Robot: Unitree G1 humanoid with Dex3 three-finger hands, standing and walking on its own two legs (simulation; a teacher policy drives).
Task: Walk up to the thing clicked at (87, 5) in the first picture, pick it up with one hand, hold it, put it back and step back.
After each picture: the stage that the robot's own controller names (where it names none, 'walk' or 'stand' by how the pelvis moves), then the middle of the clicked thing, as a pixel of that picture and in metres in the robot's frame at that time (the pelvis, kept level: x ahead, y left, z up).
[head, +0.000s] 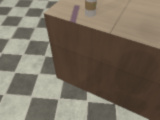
stand; out of the picture +0.91 -0.02 +0.08
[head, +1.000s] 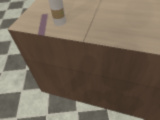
walk; (55, 1) +0.78 +0.19 +0.09
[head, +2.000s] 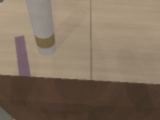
stand; (42, 25) +0.48 +0.17 +0.12
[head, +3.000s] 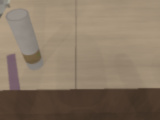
stand; (27, 43) +0.48 +0.24 +0.08
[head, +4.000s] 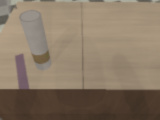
stand; (38, 43) +0.48 +0.21 +0.07
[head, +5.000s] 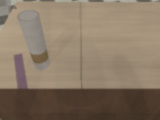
stand; (36, 43) +0.49 +0.21 +0.07
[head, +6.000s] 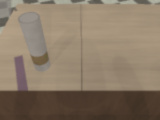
stand; (36, 45) +0.48 +0.21 +0.07
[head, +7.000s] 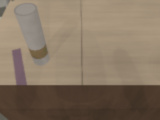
rise first; (34, 38) +0.49 +0.21 +0.08
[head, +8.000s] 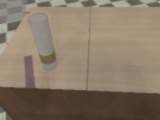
rise first; (44, 45) +0.49 +0.21 +0.08
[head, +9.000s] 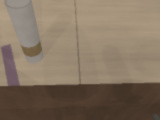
go down; (28, 34) +0.48 +0.19 +0.09
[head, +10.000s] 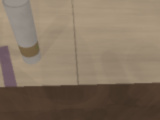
go down; (25, 34) +0.48 +0.20 +0.10
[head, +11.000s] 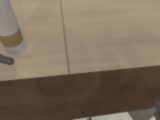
close in; (3, 20) +0.49 +0.21 +0.14
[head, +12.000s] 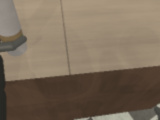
lift; (6, 21) +0.49 +0.21 +0.14
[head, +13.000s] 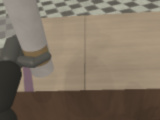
lift; (31, 35) +0.33 +0.15 +0.28
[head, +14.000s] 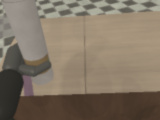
hold; (32, 44) +0.33 +0.15 +0.25
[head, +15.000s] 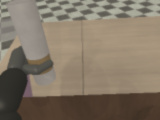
hold; (35, 45) +0.35 +0.16 +0.24
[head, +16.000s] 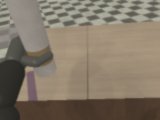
hold; (34, 36) +0.33 +0.15 +0.29
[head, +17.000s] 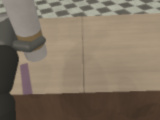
crouch; (25, 20) +0.37 +0.17 +0.30
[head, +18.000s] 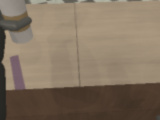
lower; (11, 1) +0.46 +0.21 +0.28
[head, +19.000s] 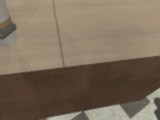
lower; out of the picture +0.52 +0.21 +0.15
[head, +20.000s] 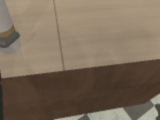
lower; out of the picture +0.50 +0.21 +0.14
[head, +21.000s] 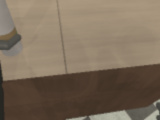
lower; out of the picture +0.49 +0.22 +0.14
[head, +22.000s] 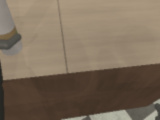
lower; out of the picture +0.49 +0.22 +0.14
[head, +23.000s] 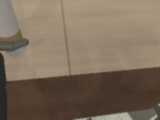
open; (4, 21) +0.48 +0.21 +0.14
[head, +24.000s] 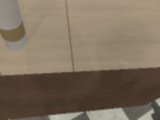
sink last; (6, 12) +0.48 +0.20 +0.14
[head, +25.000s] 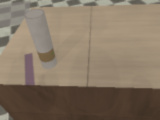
sink last; (43, 42) +0.49 +0.22 +0.11
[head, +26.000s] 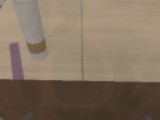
stand; (33, 31) +0.49 +0.21 +0.12
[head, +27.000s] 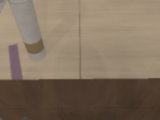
stand; (30, 31) +0.50 +0.21 +0.13
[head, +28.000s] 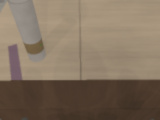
stand; (30, 32) +0.49 +0.21 +0.14
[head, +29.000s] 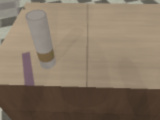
stand; (43, 42) +0.50 +0.19 +0.08
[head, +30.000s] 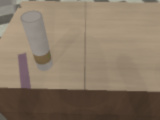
stand; (39, 44) +0.48 +0.20 +0.07
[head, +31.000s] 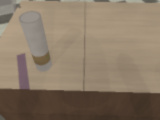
stand; (38, 45) +0.48 +0.20 +0.07
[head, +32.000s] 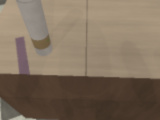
walk; (37, 27) +0.50 +0.19 +0.09
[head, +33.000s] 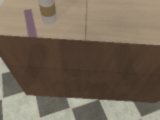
walk; out of the picture +0.68 +0.20 +0.09
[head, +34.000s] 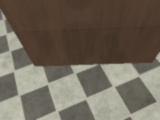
walk; out of the picture +0.95 +0.26 +0.10
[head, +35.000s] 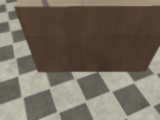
stand; out of the picture +1.08 +0.22 +0.09
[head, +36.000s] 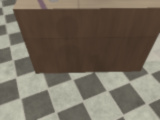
stand; out of the picture +1.11 +0.23 +0.07
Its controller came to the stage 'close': yes
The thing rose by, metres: 0.22
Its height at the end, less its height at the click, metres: +0.00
